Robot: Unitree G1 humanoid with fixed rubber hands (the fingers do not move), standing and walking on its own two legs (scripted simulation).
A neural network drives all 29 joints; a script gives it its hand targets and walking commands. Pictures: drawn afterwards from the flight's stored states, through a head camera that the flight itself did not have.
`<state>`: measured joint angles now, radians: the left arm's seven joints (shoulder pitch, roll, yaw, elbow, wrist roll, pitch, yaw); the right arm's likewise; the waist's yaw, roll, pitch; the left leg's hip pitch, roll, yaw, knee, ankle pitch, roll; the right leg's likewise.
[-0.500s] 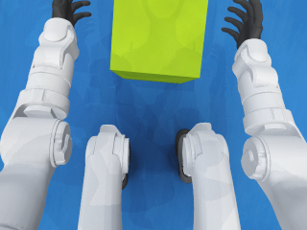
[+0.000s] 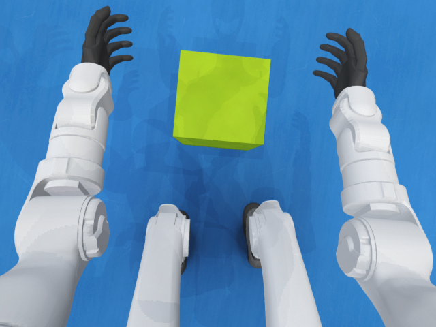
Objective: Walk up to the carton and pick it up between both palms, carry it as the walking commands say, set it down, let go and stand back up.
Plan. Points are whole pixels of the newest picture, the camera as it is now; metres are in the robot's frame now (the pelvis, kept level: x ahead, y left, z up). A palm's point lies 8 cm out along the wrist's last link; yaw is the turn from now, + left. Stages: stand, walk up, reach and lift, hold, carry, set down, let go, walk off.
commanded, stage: set down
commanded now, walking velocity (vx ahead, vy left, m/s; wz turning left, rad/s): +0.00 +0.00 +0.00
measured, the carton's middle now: (219, 109) +0.52 -0.02 -0.42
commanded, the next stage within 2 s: let go in 0.52 s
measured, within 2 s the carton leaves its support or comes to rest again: neither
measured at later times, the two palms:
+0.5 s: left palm (45, 21) +0.52 +0.19 +0.03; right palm (407, 55) +0.49 -0.21 +0.03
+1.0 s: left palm out of the picture +0.38 +0.22 +0.11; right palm out of the picture +0.36 -0.24 +0.11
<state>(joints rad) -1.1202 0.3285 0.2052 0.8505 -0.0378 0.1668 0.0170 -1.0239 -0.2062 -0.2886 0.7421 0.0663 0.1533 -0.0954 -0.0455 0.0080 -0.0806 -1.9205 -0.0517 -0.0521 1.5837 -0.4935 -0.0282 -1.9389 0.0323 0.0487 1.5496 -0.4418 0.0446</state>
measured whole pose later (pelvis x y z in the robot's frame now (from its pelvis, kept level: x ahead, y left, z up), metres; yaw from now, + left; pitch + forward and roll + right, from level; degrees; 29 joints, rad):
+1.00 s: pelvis +0.08 -0.01 +0.20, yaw +0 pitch +25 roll +0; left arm -0.24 0.19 0.16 0.55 0.05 0.06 -0.03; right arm -0.18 -0.19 -0.14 0.52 -0.03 0.06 0.07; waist -0.03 0.00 -0.06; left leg -0.85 -0.02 -0.07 0.73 -0.31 -0.02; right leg -0.87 0.02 0.05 0.72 -0.28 0.02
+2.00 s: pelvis +0.13 -0.01 +0.23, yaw -2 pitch +2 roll +0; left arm 0.32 0.26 0.04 0.70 0.03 -0.05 0.00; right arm 0.29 -0.27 -0.04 0.64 -0.04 -0.04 -0.02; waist 0.00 0.02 -0.06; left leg -0.20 0.02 -0.02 0.53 -0.37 -0.02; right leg -0.24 0.03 0.07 0.53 -0.32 0.00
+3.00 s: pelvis +0.14 -0.01 +0.23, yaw -6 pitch +0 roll +0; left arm 0.36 0.19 -0.04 1.06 0.01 0.01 0.04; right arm 0.40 -0.22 0.05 1.06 -0.01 0.01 -0.05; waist -0.01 0.01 -0.01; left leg -0.10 0.03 0.06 0.50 -0.38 -0.02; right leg -0.20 0.04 0.13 0.56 -0.34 0.00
